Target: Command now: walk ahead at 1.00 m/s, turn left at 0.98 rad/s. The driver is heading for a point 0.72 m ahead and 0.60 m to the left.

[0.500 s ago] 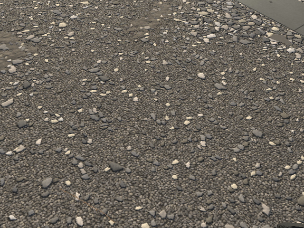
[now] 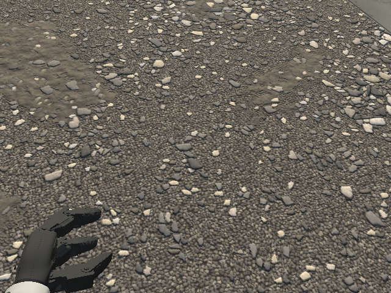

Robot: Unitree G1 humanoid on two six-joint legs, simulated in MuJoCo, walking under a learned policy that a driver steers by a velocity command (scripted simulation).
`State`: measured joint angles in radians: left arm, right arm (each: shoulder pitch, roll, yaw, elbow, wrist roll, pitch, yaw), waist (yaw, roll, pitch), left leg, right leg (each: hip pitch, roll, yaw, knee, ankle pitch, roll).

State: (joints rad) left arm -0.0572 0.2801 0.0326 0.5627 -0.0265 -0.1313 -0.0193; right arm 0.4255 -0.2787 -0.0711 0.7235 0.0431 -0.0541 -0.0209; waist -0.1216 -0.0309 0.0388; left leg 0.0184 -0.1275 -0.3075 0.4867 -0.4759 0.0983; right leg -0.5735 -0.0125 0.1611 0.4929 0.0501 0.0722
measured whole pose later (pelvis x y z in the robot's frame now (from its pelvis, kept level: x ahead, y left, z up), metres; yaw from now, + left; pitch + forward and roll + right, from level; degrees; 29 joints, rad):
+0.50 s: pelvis +0.31 -0.01 -0.01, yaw +26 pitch +0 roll -3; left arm 0.20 0.33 0.07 0.79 -0.01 -0.05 0.01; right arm 0.06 -0.35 -0.07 0.54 0.00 0.00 0.04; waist 0.05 0.00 0.14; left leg -0.52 -0.03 0.03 0.62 -0.11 0.11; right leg -0.17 -0.03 -0.13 0.94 -0.58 0.03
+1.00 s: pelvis +0.44 -0.01 +0.02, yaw +34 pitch +2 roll +1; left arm 0.35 0.27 0.04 0.86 0.01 -0.06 0.01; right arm 0.23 -0.29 -0.07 0.70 0.03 -0.02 0.00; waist 0.04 0.02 -0.06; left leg -0.63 -0.08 -0.09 1.04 -0.25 0.04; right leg -0.17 -0.04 -0.05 0.47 -0.33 0.00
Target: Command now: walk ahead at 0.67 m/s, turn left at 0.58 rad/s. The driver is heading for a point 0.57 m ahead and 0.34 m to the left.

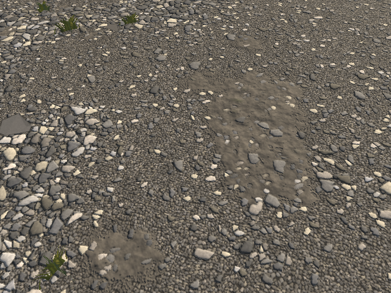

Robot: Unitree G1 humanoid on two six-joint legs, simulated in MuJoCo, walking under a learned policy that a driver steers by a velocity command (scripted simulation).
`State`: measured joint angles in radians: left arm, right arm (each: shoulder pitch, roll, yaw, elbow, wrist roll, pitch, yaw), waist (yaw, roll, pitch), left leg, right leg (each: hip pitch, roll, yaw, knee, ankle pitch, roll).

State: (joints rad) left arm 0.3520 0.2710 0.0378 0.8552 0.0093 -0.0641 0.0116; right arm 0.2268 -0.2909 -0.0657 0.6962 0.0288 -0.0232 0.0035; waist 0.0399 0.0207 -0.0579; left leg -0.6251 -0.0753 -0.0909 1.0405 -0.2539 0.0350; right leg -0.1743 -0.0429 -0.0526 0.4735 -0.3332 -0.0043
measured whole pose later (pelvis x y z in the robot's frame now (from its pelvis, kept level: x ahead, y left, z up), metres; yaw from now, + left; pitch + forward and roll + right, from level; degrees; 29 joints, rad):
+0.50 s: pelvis +0.29 +0.11 -0.02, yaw +26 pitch +0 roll +1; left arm 0.25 0.28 0.02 0.73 -0.03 -0.15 0.01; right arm 0.30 -0.30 -0.08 0.69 0.02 -0.06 0.05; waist 0.00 -0.02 0.05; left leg -0.37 -0.14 0.04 0.63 -0.26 0.15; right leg -0.34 -0.07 0.09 1.36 -0.33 -0.02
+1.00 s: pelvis +0.65 +0.25 -0.01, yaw +45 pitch +1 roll -2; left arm 0.18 0.26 0.03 0.71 0.03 -0.09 -0.03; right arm 0.17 -0.31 -0.05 0.69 0.02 0.00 -0.02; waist 0.02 0.01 0.13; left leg -0.52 0.00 -0.09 1.16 -0.50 -0.04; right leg -0.37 0.02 -0.04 0.45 -0.09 -0.02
